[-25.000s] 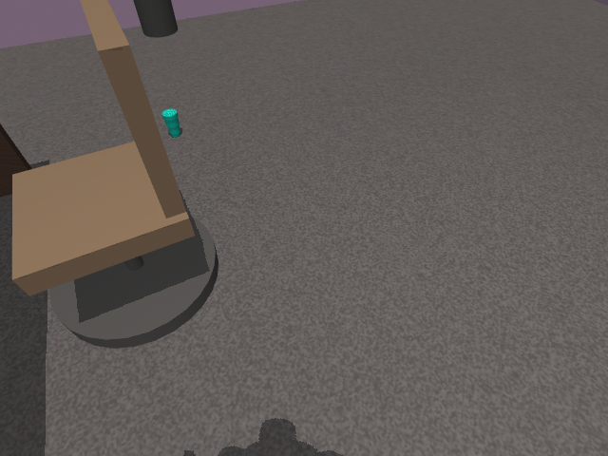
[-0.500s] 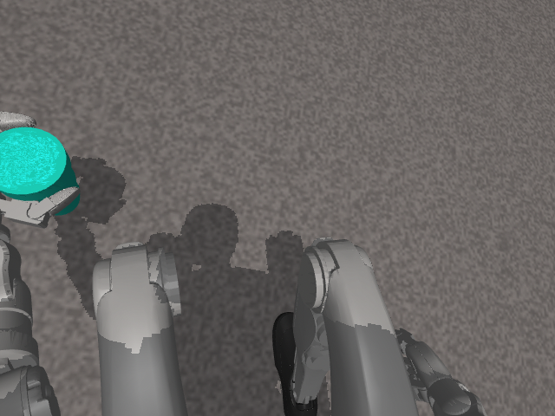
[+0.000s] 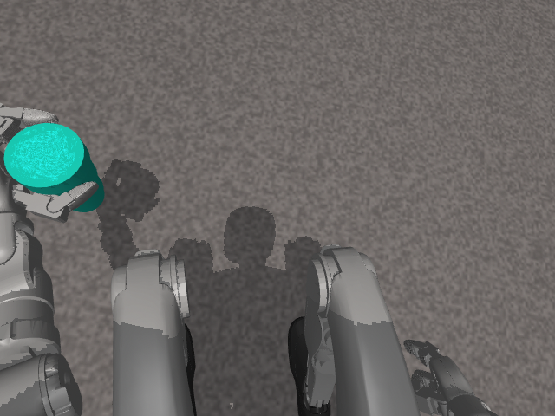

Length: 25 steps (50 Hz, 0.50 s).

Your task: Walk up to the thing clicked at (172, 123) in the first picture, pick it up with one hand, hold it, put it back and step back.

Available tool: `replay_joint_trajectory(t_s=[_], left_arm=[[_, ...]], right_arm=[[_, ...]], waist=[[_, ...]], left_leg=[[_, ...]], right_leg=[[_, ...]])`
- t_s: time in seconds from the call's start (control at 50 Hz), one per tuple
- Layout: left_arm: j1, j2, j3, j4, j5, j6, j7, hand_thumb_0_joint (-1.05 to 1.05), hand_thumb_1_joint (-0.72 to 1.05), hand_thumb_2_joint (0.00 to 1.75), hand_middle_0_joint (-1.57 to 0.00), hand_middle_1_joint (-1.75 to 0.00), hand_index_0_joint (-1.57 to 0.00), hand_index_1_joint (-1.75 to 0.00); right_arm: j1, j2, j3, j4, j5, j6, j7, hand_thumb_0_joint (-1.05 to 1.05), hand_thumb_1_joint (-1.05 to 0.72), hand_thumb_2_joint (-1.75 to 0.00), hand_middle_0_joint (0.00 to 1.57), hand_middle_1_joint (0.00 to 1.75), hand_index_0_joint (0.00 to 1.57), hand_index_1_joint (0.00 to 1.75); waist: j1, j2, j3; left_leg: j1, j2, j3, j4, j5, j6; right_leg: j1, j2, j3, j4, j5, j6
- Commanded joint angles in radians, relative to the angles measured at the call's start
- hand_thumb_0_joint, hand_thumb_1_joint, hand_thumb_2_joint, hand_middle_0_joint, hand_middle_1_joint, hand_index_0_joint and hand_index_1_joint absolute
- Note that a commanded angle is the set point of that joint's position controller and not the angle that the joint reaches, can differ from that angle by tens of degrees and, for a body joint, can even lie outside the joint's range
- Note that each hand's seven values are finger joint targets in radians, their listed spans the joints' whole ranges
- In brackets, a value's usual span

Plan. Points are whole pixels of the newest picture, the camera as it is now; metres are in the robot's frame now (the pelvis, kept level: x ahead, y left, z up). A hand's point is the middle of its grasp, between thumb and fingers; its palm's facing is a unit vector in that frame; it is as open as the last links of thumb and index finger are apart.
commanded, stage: settle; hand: left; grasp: from the side
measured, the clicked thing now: (68, 178) +0.42 +0.29 -0.08
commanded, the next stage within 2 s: lift in 0.50 s
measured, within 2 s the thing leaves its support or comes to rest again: neither
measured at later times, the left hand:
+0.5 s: hand (40, 152) +0.43 +0.29 -0.02, palm faces +0.30 -0.95 -0.07, open 11.0 cm
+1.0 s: hand (22, 142) +0.42 +0.29 +0.03, palm faces +0.27 -0.96 -0.06, open 11.0 cm
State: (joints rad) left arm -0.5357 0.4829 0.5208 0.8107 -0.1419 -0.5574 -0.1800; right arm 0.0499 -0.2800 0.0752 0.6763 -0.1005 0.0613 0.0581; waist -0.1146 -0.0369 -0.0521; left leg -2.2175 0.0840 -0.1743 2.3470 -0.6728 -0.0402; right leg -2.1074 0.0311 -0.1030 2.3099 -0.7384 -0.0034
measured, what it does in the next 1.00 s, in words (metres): rises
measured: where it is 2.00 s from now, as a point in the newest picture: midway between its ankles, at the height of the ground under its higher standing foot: (246, 394)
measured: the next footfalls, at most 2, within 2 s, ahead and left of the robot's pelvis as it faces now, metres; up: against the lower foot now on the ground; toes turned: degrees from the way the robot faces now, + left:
none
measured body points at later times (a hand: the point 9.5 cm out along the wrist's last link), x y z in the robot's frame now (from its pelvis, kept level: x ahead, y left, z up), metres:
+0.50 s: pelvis +0.00 +0.00 +0.02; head +0.20 +0.06 +0.41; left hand +0.41 +0.34 -0.01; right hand +0.13 -0.26 -0.10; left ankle +0.08 +0.14 -0.32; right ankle +0.09 -0.11 -0.32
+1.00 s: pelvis +0.00 +0.00 +0.05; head +0.19 +0.05 +0.45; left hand +0.40 +0.34 +0.04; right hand +0.13 -0.26 -0.08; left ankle +0.08 +0.14 -0.32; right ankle +0.09 -0.11 -0.32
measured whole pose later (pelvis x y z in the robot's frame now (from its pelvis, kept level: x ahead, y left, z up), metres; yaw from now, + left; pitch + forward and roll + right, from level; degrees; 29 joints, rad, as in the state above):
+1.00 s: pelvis +0.00 +0.00 +0.05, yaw +3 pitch +32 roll -4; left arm -0.52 0.42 0.49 0.75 -0.14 -0.49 -0.20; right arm 0.11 -0.26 0.01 0.69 -0.05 0.03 0.03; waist -0.10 0.00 -0.14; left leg -2.09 0.08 -0.11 2.17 -0.65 -0.03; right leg -2.00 0.02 -0.06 2.16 -0.73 0.00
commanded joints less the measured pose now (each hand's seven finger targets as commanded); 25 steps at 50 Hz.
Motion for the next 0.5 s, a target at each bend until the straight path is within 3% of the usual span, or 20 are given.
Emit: replay_joint_trajectory(t_s=[0.0,0.02,0.08,0.12,0.14,0.16,0.2,0.24,0.28,0.36,0.38,0.48], left_arm=[[-0.336,0.313,0.068,-0.283,-0.036,-0.11,0.007,0.0,0.03,1.35,-1.27,-1.44,-1.26,-1.47],[-0.358,0.328,0.072,-0.306,-0.03,-0.112,0.008,0.0,0.01,1.34,-1.27,-1.44,-1.27,-1.47],[-0.353,0.286,0.057,-0.28,-0.037,-0.107,0.006,0.0,0.03,1.36,-1.28,-1.45,-1.27,-1.47],[-0.364,0.306,0.064,-0.279,-0.032,-0.106,0.011,0.0,0.02,1.37,-1.28,-1.45,-1.27,-1.48],[-0.355,0.268,0.044,-0.237,-0.031,-0.102,0.009,0.0,0.0,1.36,-1.28,-1.45,-1.27,-1.48],[-0.377,0.295,0.058,-0.275,-0.028,-0.108,0.008,0.0,0.01,1.36,-1.28,-1.46,-1.27,-1.48],[-0.346,0.266,0.043,-0.214,-0.021,-0.1,0.003,0.0,0.04,1.38,-1.27,-1.46,-1.27,-1.48],[-0.367,0.305,0.057,-0.248,-0.016,-0.1,0.003,0.0,0.01,1.38,-1.28,-1.47,-1.28,-1.49],[-0.379,0.27,0.043,-0.245,-0.022,-0.098,0.002,0.0,0.0,1.38,-1.27,-1.45,-1.27,-1.48],[-0.374,0.292,0.062,-0.213,-0.011,-0.097,0.012,0.0,0.0,1.37,-1.26,-1.44,-1.25,-1.47],[-0.412,0.287,0.049,-0.261,-0.01,-0.106,0.011,0.0,0.01,1.36,-1.25,-1.43,-1.25,-1.46],[-0.394,0.286,0.056,-0.221,-0.001,-0.103,0.016,0.0,0.06,1.37,-1.25,-1.44,-1.25,-1.46]], right_arm=[[0.125,-0.209,-0.077,-0.041,0.004,-0.025,-0.024,0.0,-0.91,-0.9,0.2,0.3,0.2,0.3],[0.122,-0.21,-0.08,-0.042,0.003,-0.026,-0.025,0.0,-0.91,-0.9,0.2,0.3,0.2,0.3],[0.122,-0.204,-0.081,-0.046,0.006,-0.028,-0.025,0.0,-0.91,-0.9,0.2,0.3,0.2,0.3],[0.126,-0.204,-0.083,-0.045,0.008,-0.03,-0.028,0.0,-0.91,-0.91,0.2,0.3,0.2,0.3],[0.129,-0.205,-0.084,-0.04,0.01,-0.032,-0.026,0.0,-0.91,-0.91,0.2,0.3,0.2,0.3],[0.134,-0.206,-0.087,-0.037,0.007,-0.034,-0.025,0.0,-0.91,-0.9,0.2,0.3,0.2,0.3],[0.142,-0.21,-0.089,-0.034,0.008,-0.031,-0.024,0.0,-0.91,-0.91,0.2,0.3,0.2,0.3],[0.144,-0.206,-0.091,-0.034,0.007,-0.031,-0.027,0.0,-0.91,-0.91,0.2,0.3,0.2,0.3],[0.151,-0.196,-0.089,-0.031,0.006,-0.031,-0.024,0.0,-0.9,-0.91,0.2,0.3,0.2,0.3],[0.155,-0.2,-0.092,-0.031,0.008,-0.032,-0.023,0.0,-0.9,-0.91,0.2,0.3,0.2,0.3],[0.151,-0.199,-0.09,-0.04,0.008,-0.031,-0.023,0.0,-0.91,-0.91,0.2,0.3,0.2,0.3],[0.154,-0.199,-0.095,-0.032,0.01,-0.031,-0.025,0.0,-0.9,-0.9,0.2,0.3,0.2,0.3]], waist=[[0.028,0.276,-0.716],[0.031,0.274,-0.721],[0.029,0.282,-0.715],[0.03,0.259,-0.722],[0.019,0.264,-0.692],[0.027,0.283,-0.711],[0.02,0.278,-0.711],[0.027,0.254,-0.739],[0.019,0.247,-0.744],[0.025,0.255,-0.729],[0.024,0.273,-0.737],[0.029,0.279,-0.717]], left_leg=[[0.519,-0.02,0.09,-0.263,0.147,0.058],[0.517,-0.02,0.093,-0.262,0.142,0.059],[0.536,-0.023,0.093,-0.283,0.13,0.056],[0.526,-0.023,0.097,-0.281,0.132,0.058],[0.533,-0.025,0.092,-0.287,0.124,0.057],[0.55,-0.024,0.092,-0.291,0.129,0.054],[0.582,-0.024,0.088,-0.298,0.157,0.055],[0.565,-0.023,0.1,-0.285,0.183,0.062],[0.551,-0.024,0.106,-0.286,0.19,0.063],[0.573,-0.025,0.1,-0.307,0.168,0.059],[0.569,-0.028,0.098,-0.314,0.149,0.056],[0.589,-0.029,0.098,-0.338,0.119,0.052]], right_leg=[[0.322,0.029,-0.019,-0.278,0.222,-0.027],[0.317,0.028,-0.013,-0.284,0.217,-0.028],[0.302,0.026,-0.017,-0.29,0.204,-0.032],[0.32,0.027,-0.008,-0.306,0.201,-0.029],[0.285,0.025,-0.02,-0.294,0.195,-0.033],[0.29,0.026,-0.02,-0.292,0.2,-0.034],[0.281,0.024,-0.027,-0.288,0.217,-0.035],[0.324,0.024,-0.011,-0.308,0.247,-0.028],[0.357,0.022,-0.004,-0.317,0.258,-0.024],[0.326,0.023,-0.016,-0.316,0.226,-0.03],[0.321,0.021,-0.017,-0.31,0.213,-0.034],[0.294,0.019,-0.016,-0.317,0.183,-0.037]])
